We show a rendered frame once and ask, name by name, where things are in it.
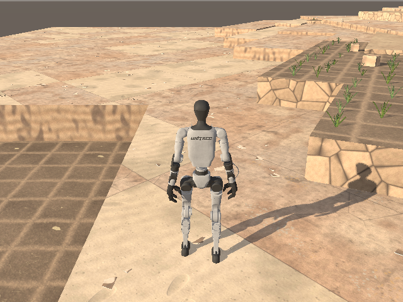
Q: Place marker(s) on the robot right upper arm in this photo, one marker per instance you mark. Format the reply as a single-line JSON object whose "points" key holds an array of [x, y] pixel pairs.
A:
{"points": [[224, 145]]}

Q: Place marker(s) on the robot right hand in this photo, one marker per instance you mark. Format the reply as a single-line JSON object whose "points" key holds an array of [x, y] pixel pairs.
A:
{"points": [[233, 189]]}

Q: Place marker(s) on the robot left upper arm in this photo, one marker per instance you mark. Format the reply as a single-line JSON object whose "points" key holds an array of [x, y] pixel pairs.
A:
{"points": [[179, 143]]}

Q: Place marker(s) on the right robot forearm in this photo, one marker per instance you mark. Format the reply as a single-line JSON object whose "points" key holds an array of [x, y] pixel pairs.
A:
{"points": [[229, 170]]}

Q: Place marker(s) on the left robot forearm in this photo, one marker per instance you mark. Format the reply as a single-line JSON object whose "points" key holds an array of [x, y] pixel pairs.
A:
{"points": [[173, 172]]}

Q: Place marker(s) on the robot left hand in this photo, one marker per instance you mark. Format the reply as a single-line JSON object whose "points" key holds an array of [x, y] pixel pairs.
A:
{"points": [[170, 192]]}

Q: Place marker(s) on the robot thigh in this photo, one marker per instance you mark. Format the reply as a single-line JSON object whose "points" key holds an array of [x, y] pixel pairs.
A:
{"points": [[186, 184], [216, 187]]}

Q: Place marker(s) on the right robot thigh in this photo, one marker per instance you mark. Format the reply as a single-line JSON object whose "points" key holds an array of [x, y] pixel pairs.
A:
{"points": [[216, 187]]}

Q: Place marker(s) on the left robot thigh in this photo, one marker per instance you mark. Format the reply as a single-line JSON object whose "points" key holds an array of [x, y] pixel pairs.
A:
{"points": [[186, 184]]}

